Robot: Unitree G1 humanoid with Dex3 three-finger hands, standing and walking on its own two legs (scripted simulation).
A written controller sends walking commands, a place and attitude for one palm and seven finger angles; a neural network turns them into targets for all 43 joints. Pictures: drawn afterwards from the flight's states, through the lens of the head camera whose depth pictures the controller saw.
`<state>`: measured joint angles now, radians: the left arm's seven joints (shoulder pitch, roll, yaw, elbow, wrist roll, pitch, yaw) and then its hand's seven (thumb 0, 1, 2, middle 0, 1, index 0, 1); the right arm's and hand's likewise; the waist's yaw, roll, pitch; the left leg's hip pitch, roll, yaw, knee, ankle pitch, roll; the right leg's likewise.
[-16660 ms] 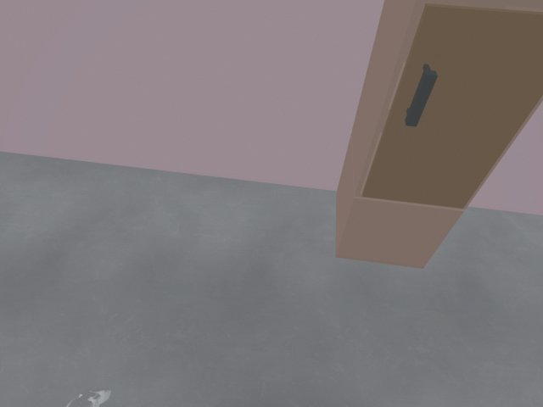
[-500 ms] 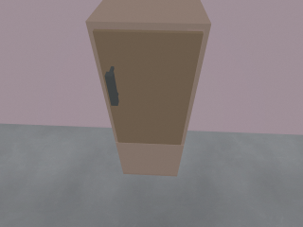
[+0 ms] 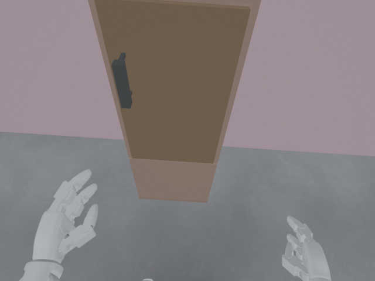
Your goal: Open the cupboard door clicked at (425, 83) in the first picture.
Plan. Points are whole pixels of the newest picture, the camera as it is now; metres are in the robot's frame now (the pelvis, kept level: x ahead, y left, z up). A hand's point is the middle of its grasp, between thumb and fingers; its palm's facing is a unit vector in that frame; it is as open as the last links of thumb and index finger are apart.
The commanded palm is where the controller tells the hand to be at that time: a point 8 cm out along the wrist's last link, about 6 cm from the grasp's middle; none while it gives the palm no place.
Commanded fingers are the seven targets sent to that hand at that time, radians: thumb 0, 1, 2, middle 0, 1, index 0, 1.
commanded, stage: raise the hand with hooked fingers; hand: left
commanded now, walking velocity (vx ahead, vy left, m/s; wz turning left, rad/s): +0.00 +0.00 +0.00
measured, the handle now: (124, 81) +0.58 +0.20 +0.10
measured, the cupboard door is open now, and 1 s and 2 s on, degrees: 0 0 0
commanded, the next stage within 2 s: move the hooked fingers beside the handle in 1.78 s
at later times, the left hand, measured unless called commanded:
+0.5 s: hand (72, 219) +0.22 +0.23 +0.04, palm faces +0.01 -1.00 -0.03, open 11.0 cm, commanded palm +0.19 +0.28 +0.05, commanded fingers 0.00 -0.08 0.48 -0.27 -0.93 -0.27 -0.93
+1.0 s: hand (40, 190) +0.26 +0.29 +0.09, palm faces +0.04 -1.00 -0.04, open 13.7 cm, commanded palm +0.23 +0.33 +0.10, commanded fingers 0.00 -0.50 0.30 -0.30 -1.20 -0.30 -1.20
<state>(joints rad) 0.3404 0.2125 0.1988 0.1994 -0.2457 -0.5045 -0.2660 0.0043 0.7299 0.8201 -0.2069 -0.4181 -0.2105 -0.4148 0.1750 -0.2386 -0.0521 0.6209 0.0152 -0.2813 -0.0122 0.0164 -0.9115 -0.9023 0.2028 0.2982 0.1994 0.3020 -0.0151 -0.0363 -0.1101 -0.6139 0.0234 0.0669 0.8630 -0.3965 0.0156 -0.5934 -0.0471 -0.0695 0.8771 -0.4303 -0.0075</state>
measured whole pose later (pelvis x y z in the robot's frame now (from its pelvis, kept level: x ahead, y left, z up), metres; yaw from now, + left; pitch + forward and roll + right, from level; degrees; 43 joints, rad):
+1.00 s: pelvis +0.00 +0.02 +0.01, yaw +1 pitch +6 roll -3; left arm 0.09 0.39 0.36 0.23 -0.35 -0.19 -0.44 -0.01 -0.42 0.33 -0.29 -1.15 -0.30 -1.15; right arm 0.25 -0.25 0.06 0.55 0.06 -0.25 -0.08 0.02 -0.90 -0.90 0.20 0.30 0.20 0.30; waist 0.02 0.03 -0.08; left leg -0.55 0.03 0.03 0.85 -0.40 0.04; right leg -0.48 -0.03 -0.10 0.77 -0.39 0.01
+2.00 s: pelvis +0.01 -0.01 +0.02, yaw +1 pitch +5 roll -1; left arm -0.13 0.43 0.43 0.48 -0.34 -0.17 -0.51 -0.01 -0.50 0.30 -0.30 -1.20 -0.30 -1.20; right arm 0.27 -0.28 0.05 0.58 0.06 -0.19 -0.11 0.02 -0.90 -0.90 0.21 0.30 0.20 0.30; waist 0.01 0.03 -0.05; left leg -0.46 0.05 0.03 0.73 -0.35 0.00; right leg -0.41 -0.01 -0.10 0.69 -0.36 -0.02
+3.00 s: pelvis +0.00 +0.02 +0.01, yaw -1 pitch +12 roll -2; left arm -0.73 0.54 0.41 1.06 -0.18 -0.31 -0.41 -0.01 -0.50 0.30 -0.30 -1.20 -0.30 -1.20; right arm 0.36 -0.28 0.05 0.63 0.03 -0.04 -0.07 0.01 -0.91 -0.90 0.21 0.30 0.20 0.30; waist -0.09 0.00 -0.06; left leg -0.66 0.04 0.05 0.82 -0.37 0.03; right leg -0.61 -0.02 -0.08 0.76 -0.36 0.01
